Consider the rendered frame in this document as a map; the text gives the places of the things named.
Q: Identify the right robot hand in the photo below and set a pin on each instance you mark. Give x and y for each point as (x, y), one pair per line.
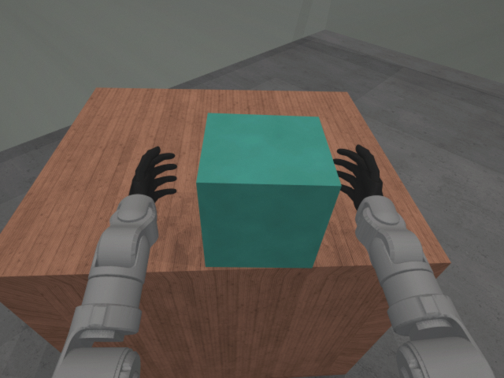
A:
(368, 182)

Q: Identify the pedestal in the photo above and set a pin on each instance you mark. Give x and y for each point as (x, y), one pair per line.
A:
(198, 321)

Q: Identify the robot left upper arm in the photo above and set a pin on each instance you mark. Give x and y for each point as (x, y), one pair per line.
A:
(100, 362)

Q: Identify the robot right forearm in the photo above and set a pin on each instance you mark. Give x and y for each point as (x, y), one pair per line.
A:
(417, 306)

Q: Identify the left robot hand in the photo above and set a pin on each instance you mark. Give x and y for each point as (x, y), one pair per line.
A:
(144, 182)

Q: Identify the robot left forearm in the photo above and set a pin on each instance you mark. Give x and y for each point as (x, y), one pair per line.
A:
(110, 306)

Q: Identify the robot right upper arm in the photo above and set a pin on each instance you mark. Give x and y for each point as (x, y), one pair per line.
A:
(447, 357)

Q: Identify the carton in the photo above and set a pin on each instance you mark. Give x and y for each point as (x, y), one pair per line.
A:
(267, 186)

